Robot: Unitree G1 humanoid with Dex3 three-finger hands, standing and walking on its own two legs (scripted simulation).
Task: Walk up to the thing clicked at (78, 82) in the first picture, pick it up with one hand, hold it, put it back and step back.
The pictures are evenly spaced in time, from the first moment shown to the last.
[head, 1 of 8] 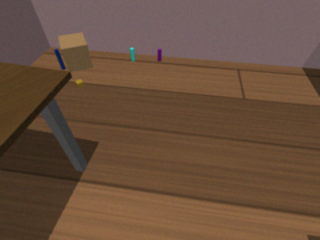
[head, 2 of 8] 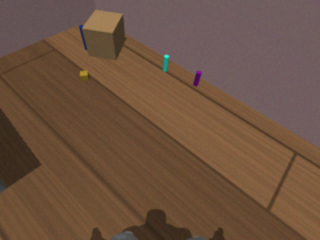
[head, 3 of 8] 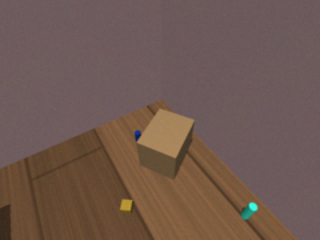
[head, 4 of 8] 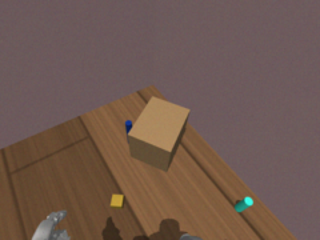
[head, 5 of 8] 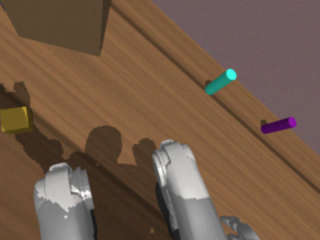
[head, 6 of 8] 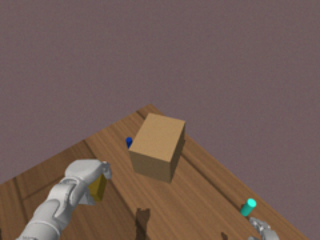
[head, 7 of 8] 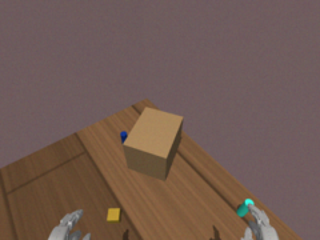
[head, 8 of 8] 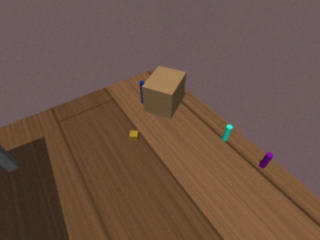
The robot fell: no
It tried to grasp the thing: yes
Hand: left
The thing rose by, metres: 0.70
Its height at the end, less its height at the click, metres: +0.00
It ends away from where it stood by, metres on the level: 0.01
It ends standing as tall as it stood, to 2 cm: yes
